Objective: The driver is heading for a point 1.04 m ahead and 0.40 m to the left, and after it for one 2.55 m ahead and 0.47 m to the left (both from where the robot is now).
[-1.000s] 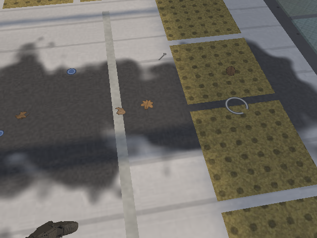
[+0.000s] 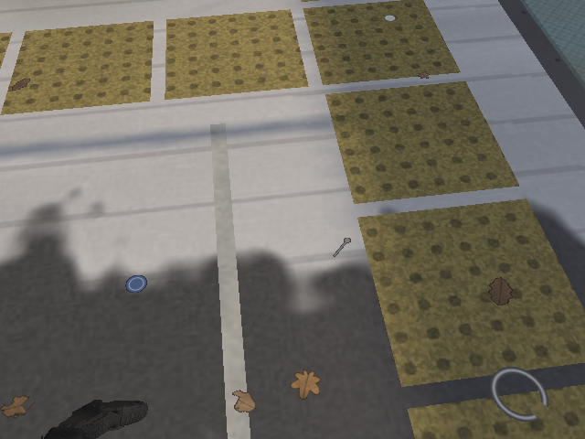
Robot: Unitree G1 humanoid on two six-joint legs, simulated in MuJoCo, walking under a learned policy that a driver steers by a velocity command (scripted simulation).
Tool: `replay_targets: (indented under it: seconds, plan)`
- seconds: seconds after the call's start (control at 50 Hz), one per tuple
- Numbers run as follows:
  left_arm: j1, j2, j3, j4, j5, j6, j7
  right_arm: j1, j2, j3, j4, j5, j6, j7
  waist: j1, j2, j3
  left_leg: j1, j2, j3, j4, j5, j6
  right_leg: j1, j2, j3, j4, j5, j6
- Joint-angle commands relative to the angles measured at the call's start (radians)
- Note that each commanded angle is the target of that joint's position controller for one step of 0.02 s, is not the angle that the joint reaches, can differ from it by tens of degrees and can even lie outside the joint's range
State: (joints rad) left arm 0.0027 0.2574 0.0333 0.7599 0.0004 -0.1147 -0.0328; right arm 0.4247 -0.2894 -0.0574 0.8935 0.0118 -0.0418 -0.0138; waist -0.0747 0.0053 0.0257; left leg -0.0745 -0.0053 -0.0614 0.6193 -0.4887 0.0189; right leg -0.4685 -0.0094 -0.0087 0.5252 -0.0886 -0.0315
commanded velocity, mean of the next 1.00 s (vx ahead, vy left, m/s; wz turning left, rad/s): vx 0.50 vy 0.00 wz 0.55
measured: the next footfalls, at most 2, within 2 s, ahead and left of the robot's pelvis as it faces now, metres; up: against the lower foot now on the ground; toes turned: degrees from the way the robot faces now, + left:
left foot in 0.50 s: +0.38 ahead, +0.18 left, +0.00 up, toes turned +20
right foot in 1.00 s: +0.72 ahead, +0.12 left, +0.00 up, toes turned +38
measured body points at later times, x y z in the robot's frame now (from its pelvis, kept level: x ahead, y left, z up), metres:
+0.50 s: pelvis +0.25 +0.05 -0.01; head +0.28 +0.07 +0.44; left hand +0.19 +0.34 -0.14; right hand +0.52 -0.13 -0.08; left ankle +0.34 +0.17 -0.73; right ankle +0.11 -0.12 -0.72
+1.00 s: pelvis +0.52 +0.14 +0.00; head +0.54 +0.16 +0.45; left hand +0.59 +0.47 -0.07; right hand +0.71 -0.10 -0.11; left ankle +0.34 +0.17 -0.72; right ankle +0.69 +0.10 -0.73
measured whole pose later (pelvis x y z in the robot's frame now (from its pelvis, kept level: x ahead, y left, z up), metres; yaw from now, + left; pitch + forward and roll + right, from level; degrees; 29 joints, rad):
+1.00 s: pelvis +0.52 +0.14 +0.00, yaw +34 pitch +2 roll +0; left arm 0.00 0.28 0.05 0.73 0.00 -0.13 -0.03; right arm 0.41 -0.30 -0.09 0.73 0.02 -0.03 -0.02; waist -0.08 -0.03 0.00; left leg -0.06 -0.10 -0.23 0.52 -0.47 0.06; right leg -0.45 0.02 0.06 0.45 -0.04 -0.01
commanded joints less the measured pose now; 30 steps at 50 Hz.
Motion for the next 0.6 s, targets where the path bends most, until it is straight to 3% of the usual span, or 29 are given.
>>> replay_targets:
  seconds: [0.02,0.04,0.06,0.08,0.12,0.18,0.3,0.36,0.4,0.44,0.46,0.48,0.5,0.52,0.54,0.56,0.58,0.6]
  plan:
    - [0.354,0.196,0.065,0.031,-0.001,0.008,0.011,0.048,-0.101,-0.011,-0.096,0.03,-0.037,-0.002,0.171,-0.224,-0.306,-0.659,0.01,-0.096,0.645,-0.09,0.015,0.791,-0.389,0.667,-0.219,-0.32,-0.203]
    - [0.297,0.146,0.051,0.025,-0.007,0.006,0.014,-0.037,-0.143,-0.027,-0.118,0.038,-0.037,-0.002,0.167,-0.161,-0.179,-0.691,0.05,-0.077,0.651,0.009,0.022,0.665,-0.36,0.503,-0.235,-0.295,-0.162]
    - [0.236,0.127,0.045,0.025,-0.002,0.004,0.013,-0.068,-0.128,-0.028,-0.121,0.032,-0.033,-0.007,0.135,-0.094,-0.119,-0.648,0.091,-0.061,0.624,0.092,0.015,0.541,-0.322,0.401,-0.263,-0.193,-0.144]
    - [0.195,0.101,0.039,0.029,0.002,0.004,0.012,-0.087,-0.115,-0.033,-0.125,0.02,-0.026,-0.007,0.114,-0.094,-0.07,-0.62,0.117,-0.061,0.58,0.146,0.01,0.453,-0.288,0.314,-0.294,-0.119,-0.137]
    - [0.162,0.094,0.041,0.04,0.013,-0.004,0.015,-0.068,-0.075,-0.033,-0.131,0.023,-0.003,0.0,0.077,-0.125,-0.044,-0.546,0.149,-0.053,0.548,0.199,0.003,0.356,-0.26,0.199,-0.35,-0.035,-0.137]
    - [0.162,0.126,0.054,0.063,0.011,-0.014,0.023,-0.112,-0.051,-0.031,-0.167,0.015,0.019,0.002,0.067,-0.082,-0.004,-0.592,0.161,-0.048,0.485,0.271,-0.013,0.327,-0.265,0.088,-0.394,0.073,-0.159]
    - [0.201,0.177,0.068,0.088,0.006,0.005,0.039,-0.277,-0.025,-0.015,-0.23,0.011,0.008,0.036,0.121,-0.045,0.04,-0.591,0.142,0.028,0.168,0.506,-0.01,0.386,-0.243,-0.097,-0.407,0.15,-0.14]
    - [0.25,0.202,0.076,0.105,-0.007,0.024,0.042,-0.364,-0.025,-0.01,-0.274,0.011,0.009,0.054,0.15,-0.037,0.067,-0.607,0.128,0.068,0.075,0.487,0.011,0.475,-0.271,-0.136,-0.384,0.175,-0.127]
    - [0.263,0.218,0.083,0.113,-0.019,0.04,0.042,-0.388,-0.038,-0.014,-0.3,0.011,0.012,0.064,0.143,-0.047,0.071,-0.603,0.11,0.093,0.039,0.422,0.035,0.541,-0.291,-0.158,-0.336,0.261,-0.109]
    - [0.247,0.246,0.092,0.108,-0.029,0.053,0.046,-0.35,-0.07,-0.031,-0.309,0.008,0.018,0.067,0.101,-0.079,0.025,-0.503,0.054,0.145,0.027,0.323,0.073,0.576,-0.292,-0.191,-0.215,0.554,-0.087]
    - [0.236,0.258,0.096,0.104,-0.034,0.061,0.047,-0.276,-0.098,-0.047,-0.296,0.008,0.022,0.066,0.052,-0.09,-0.026,-0.398,0.012,0.173,0.02,0.284,0.098,0.574,-0.283,-0.208,-0.091,0.696,-0.076]
    - [0.218,0.253,0.093,0.099,-0.039,0.068,0.049,-0.13,-0.14,-0.075,-0.259,0.011,0.025,0.059,-0.034,-0.071,-0.1,-0.196,-0.039,0.191,-0.044,0.332,0.132,0.513,-0.248,-0.237,0.108,0.728,-0.049]
    - [0.232,0.214,0.078,0.087,-0.019,0.064,0.051,0.043,-0.217,-0.112,-0.211,0.015,0.034,0.04,-0.105,0.014,-0.19,0.112,0.004,0.065,-0.071,0.35,0.18,0.288,-0.207,-0.238,0.401,0.488,-0.002]
    - [0.313,0.061,0.031,0.028,0.024,0.04,0.038,0.004,-0.332,-0.126,-0.218,0.023,0.028,0.031,0.024,0.301,-0.238,0.405,0.258,-0.494,-0.171,0.189,0.35,-0.174,-0.002,-0.174,0.75,-0.43,0.06]
    - [0.235,0.126,0.035,0.018,-0.008,-0.001,0.024,0.022,-0.258,-0.098,-0.261,0.011,0.006,0.041,-0.034,0.18,-0.381,0.459,0.343,-0.773,-0.325,0.051,0.406,-0.28,0.029,0.08,0.871,-0.52,0.045]
    - [0.137,0.181,0.05,-0.014,-0.048,-0.021,0.015,-0.011,-0.198,-0.079,-0.252,0.001,-0.012,0.047,-0.047,0.115,-0.246,0.383,0.324,-0.647,-0.352,0.117,0.351,-0.367,-0.017,0.094,0.864,-0.422,0.02]
    - [0.127,0.167,0.045,-0.017,-0.04,-0.033,0.019,-0.063,-0.176,-0.071,-0.255,0.003,-0.021,0.047,-0.006,0.051,-0.163,0.246,0.283,-0.521,-0.345,0.209,0.316,-0.339,-0.061,0.092,0.782,-0.333,0.003]
    - [0.136,0.168,0.049,-0.003,-0.015,-0.034,0.026,-0.135,-0.146,-0.062,-0.266,0.002,-0.023,0.044,0.038,0.011,-0.111,0.114,0.243,-0.423,-0.347,0.321,0.287,-0.272,-0.094,0.094,0.691,-0.276,0.009]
